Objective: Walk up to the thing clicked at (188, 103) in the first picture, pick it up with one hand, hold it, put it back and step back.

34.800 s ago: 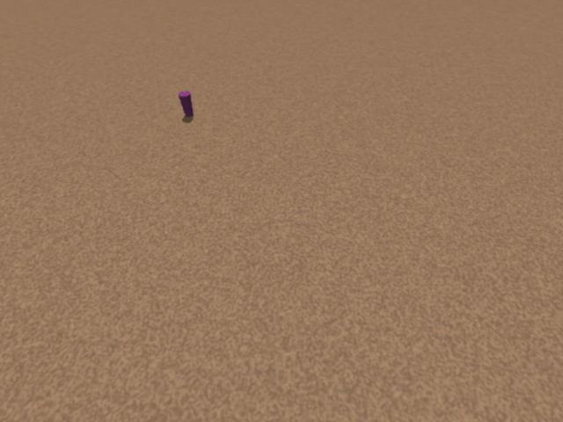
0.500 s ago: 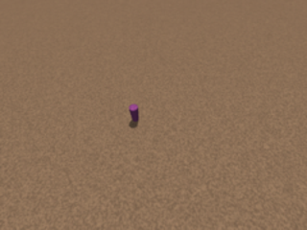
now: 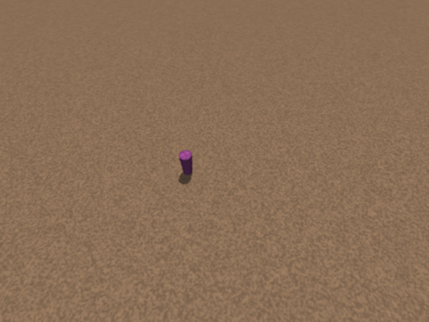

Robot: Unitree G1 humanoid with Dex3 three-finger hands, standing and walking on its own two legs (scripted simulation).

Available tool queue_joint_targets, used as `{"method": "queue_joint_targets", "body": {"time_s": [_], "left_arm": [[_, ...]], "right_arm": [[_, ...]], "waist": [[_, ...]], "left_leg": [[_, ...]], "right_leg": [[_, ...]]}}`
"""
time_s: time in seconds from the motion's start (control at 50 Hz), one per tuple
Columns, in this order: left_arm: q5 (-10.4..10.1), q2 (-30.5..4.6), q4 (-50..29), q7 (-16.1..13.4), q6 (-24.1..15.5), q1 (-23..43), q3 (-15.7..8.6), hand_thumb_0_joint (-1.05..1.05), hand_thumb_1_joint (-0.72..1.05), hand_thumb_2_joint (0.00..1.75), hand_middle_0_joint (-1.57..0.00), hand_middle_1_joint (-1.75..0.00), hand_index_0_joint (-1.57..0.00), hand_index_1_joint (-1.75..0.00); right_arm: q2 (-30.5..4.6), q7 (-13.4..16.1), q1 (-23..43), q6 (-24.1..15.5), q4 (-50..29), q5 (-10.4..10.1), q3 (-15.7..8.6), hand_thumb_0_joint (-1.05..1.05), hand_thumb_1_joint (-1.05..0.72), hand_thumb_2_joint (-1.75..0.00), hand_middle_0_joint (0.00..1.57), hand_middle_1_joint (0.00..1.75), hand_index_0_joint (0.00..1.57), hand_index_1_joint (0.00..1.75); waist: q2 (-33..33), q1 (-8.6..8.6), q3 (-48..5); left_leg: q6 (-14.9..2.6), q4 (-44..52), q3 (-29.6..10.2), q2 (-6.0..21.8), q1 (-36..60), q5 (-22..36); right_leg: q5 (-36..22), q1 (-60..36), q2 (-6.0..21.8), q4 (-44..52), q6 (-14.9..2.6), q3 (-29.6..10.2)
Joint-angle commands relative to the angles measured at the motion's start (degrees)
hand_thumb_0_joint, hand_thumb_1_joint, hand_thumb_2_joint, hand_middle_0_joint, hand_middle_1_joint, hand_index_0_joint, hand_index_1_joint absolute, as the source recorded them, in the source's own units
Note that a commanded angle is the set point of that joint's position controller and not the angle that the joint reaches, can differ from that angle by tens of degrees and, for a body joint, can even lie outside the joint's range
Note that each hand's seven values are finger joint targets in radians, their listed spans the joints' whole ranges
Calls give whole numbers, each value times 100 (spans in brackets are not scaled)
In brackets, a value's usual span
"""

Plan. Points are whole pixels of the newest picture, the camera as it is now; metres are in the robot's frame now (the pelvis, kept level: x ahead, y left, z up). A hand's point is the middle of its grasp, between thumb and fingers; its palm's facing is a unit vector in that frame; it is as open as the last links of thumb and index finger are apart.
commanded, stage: step back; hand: left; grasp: from the side
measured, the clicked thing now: (186, 163) +1.02 +0.23 -0.68
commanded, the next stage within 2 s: stand in 0.32 s
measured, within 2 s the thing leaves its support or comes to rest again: neither
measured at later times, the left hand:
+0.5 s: hand out of the picture +0.11 +0.26 -0.13, palm faces -0.02 -0.94 -0.34, open 7.4 cm
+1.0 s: hand out of the picture +0.10 +0.26 -0.13, palm faces -0.04 -0.94 -0.33, open 7.4 cm
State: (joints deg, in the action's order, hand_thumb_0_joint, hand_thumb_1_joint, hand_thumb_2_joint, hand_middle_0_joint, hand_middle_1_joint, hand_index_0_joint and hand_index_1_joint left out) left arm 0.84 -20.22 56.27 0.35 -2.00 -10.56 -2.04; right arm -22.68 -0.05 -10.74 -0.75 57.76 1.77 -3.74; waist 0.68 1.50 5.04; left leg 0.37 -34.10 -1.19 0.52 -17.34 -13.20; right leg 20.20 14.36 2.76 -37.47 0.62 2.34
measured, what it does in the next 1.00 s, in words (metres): stands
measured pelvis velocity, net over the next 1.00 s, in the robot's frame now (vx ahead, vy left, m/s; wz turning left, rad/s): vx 0.02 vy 0.01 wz -0.03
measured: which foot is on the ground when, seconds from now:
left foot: down 0.00-1.00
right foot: down 0.00-1.00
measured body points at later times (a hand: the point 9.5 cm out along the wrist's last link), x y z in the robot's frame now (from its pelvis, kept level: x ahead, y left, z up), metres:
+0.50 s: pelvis +0.02 +0.01 +0.02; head +0.03 +0.01 +0.47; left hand +0.11 +0.31 -0.11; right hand +0.13 -0.28 -0.11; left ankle +0.05 +0.13 -0.72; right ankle +0.00 -0.13 -0.72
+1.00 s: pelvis +0.02 +0.01 +0.02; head +0.03 +0.01 +0.47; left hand +0.10 +0.31 -0.11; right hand +0.08 -0.30 -0.11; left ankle +0.05 +0.13 -0.72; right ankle +0.00 -0.13 -0.72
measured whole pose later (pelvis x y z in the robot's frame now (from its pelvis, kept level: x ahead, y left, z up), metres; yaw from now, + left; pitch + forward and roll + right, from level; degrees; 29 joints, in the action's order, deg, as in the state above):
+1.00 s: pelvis +0.02 +0.01 +0.02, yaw -2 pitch -2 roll +0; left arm 0.3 -19.9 65.8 0.7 -1.0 -5.8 -0.3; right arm -20.1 -0.6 -5.9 -0.8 66.5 0.7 -0.4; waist 0.3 -0.1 3.2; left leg 0.8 -18.9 0.5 1.1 -9.0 -8.1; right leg 11.5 5.1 1.9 -18.5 1.6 0.8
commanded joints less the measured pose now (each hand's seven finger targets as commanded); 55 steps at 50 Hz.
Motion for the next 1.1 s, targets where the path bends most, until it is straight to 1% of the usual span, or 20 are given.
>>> {"method": "queue_joint_targets", "body": {"time_s": [0.0, 0.02, 0.06, 0.1, 0.16, 0.22, 0.28, 0.3, 0.32, 0.36, 0.42, 0.52, 0.6, 0.66, 0.68, 0.76, 0.9, 1.0, 1.04, 1.08], "left_arm": [[-150, -1251, -284, -129, 51, 162, -252, 0, 90, 90, -20, -30, -20, -30], [-84, -1233, -199, -127, 45, 220, -228, 0, 90, 90, -20, -30, -20, -30], [-45, -1230, -38, -121, 1, 146, -219, 0, 90, 90, -20, -30, -20, -30], [-50, -1365, 6, -104, -42, 274, -242, 0, 90, 90, -20, -30, -20, -30], [-79, -1349, 96, -118, -65, 424, -220, 0, 90, 90, -20, -30, -20, -30], [-61, -1348, 157, -129, -63, 562, -209, 0, 90, 90, -20, -30, -20, -30], [-46, -1317, 227, -127, -46, 632, -180, 0, 90, 90, -20, -30, -20, -30], [-79, -1130, 373, -103, -29, 626, -70, 0, 90, 90, -20, -30, -20, -30], [-84, -1106, 395, -101, -19, 654, -65, 0, 90, 90, -20, -30, -20, -30], [-72, -1157, 470, -88, -11, 666, -57, 0, 90, 90, -20, -30, -20, -30], [-52, -1226, 528, -81, -39, 795, -52, 0, 90, 90, -20, -30, -20, -30], [-47, -1238, 595, -77, -53, 828, -56, 0, 90, 90, -20, -30, -20, -30], [-30, -1230, 622, -68, -37, 846, -55, 0, 90, 90, -20, -30, -20, -30], [-43, -1168, 656, -59, -30, 757, -37, 0, 90, 90, -20, -30, -20, -30], [-32, -1233, 645, -65, -40, 813, -51, 0, 90, 90, -20, -30, -20, -30], [-29, -1188, 657, -53, -19, 762, -44, 0, 90, 90, -20, -30, -20, -30], [-36, -1208, 634, -53, -5, 732, -43, 0, 90, 90, -20, -30, -20, -30], [-28, -1202, 649, -58, 6, 657, -36, 0, 90, 90, -20, -30, -20, -30], [-34, -1200, 629, -58, 7, 713, -29, 0, 90, 90, -20, -30, -20, -30], [-37, -1208, 624, -57, -1, 644, -24, 0, 90, 90, -20, -30, -20, -30]], "right_arm": [[-1426, 78, 466, -140, -390, -47, -204, 0, -90, -90, 20, 30, 20, 30], [-1350, 68, 578, -120, -321, -9, -186, 0, -90, -90, 20, 30, 20, 30], [-1155, 67, 828, -93, -269, -37, -93, 0, -90, -90, 20, 30, 20, 30], [-1015, 70, 821, -101, -166, -58, -27, 0, -90, -90, 20, 30, 20, 30], [-969, 64, 830, -117, -19, -85, -2, 0, -90, -90, 20, 30, 20, 30], [-940, 67, 906, -105, 84, -105, -10, 0, -90, -90, 20, 30, 20, 30], [-890, 58, 1063, -83, 150, -102, -6, 0, -90, -90, 20, 30, 20, 30], [-899, 31, 908, -126, 183, -145, 54, 0, -90, -90, 20, 30, 20, 30], [-963, 20, 938, -146, 226, -139, 44, 0, -90, -90, 20, 30, 20, 30], [-928, 12, 1087, -157, 237, -136, 52, 0, -90, -90, 20, 30, 20, 30], [-861, 2, 1088, -155, 279, -147, 73, 0, -90, -90, 20, 30, 20, 30], [-838, -5, 1139, -162, 323, -145, 81, 0, -90, -90, 20, 30, 20, 30], [-858, -4, 1138, -153, 363, -135, 83, 0, -90, -90, 20, 30, 20, 30], [-928, 1, 1141, -163, 394, -142, 78, 0, -90, -90, 20, 30, 20, 30], [-887, -2, 1065, -159, 409, -135, 87, 0, -90, -90, 20, 30, 20, 30], [-945, 1, 992, -145, 442, -138, 103, 0, -90, -90, 20, 30, 20, 30], [-942, 15, 845, -157, 465, -125, 136, 0, -90, -90, 20, 30, 20, 30], [-965, 19, 811, -146, 471, -129, 150, 0, -90, -90, 20, 30, 20, 30], [-955, 17, 745, -144, 485, -136, 165, 0, -90, -90, 20, 30, 20, 30], [-955, 18, 773, -139, 478, -133, 166, 0, -90, -90, 20, 30, 20, 30]], "waist": [[480, 55, -704], [403, 45, -550], [558, 123, -579], [455, 10, -641], [255, -39, -910], [42, -79, -1038], [-55, -90, -945], [-8, -168, -1010], [88, -138, -939], [39, -104, -791], [-80, -158, -734], [-106, -125, -769], [-33, -131, -687], [71, -109, -719], [-32, -143, -711], [18, -146, -575], [-70, -144, -721], [-78, -152, -658], [-117, -188, -646], [-115, -161, -670]], "left_leg": [[-1059, 1273, -1571, 1516, 23, 337], [-966, 1276, -1492, 1427, -174, 230], [-552, 1104, -1027, 1056, -116, 223], [-342, 993, -705, 749, -14, 392], [-324, 839, -498, 705, 524, 1395], [-323, 810, -364, 707, 810, 1746], [-306, 969, -313, 709, 900, 1485], [-292, 1197, -503, 789, 1119, 1686], [-288, 1316, -550, 824, 1027, 1636], [-244, 1410, -490, 766, 1127, 1418], [-182, 1501, -423, 727, 1185, 1389], [-148, 1636, -394, 741, 1233, 1383], [-112, 1759, -376, 712, 1123, 960], [-106, 1774, -365, 703, 1161, 957], [-101, 1769, -363, 708, 1103, 1028], [-101, 1889, -397, 688, 954, 548], [-109, 1839, -407, 733, 1052, 1023], [-113, 1806, -387, 705, 1065, 875], [-104, 1822, -399, 726, 1055, 935], [-115, 1777, -385, 731, 1120, 1018]], "right_leg": [[314, -176, -147, 8, -154, -247], [325, -359, -129, 273, -199, -272], [-400, -520, 39, 784, -272, -460], [-1149, -617, 199, 993, -292, -668], [-1881, -663, 319, 1078, -272, -695], [-2162, -729, 370, 1198, -271, -670], [-2046, -648, 384, 1401, -240, -694], [-1961, -691, 344, 1465, -182, -631], [-1778, -789, 316, 1533, -126, -602], [-1600, -677, 348, 1761, -120, -633], [-1695, -695, 436, 1941, -127, -682], [-1674, -851, 475, 2043, -125, -658], [-1366, -799, 474, 2167, -130, -674], [-1388, -805, 475, 2222, -124, -688], [-1436, -894, 496, 2205, -131, -685], [-1186, -820, 464, 2248, -126, -665], [-1359, -870, 489, 2194, -139, -653], [-1349, -776, 486, 2240, -127, -643], [-1314, -784, 480, 2223, -128, -644], [-1394, -773, 486, 2237, -118, -643]]}}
